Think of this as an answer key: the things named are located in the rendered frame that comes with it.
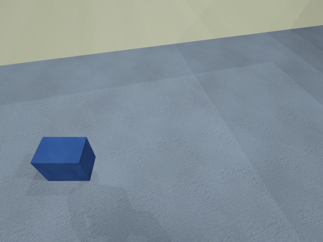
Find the carton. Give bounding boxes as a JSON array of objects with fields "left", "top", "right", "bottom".
[{"left": 30, "top": 137, "right": 95, "bottom": 181}]

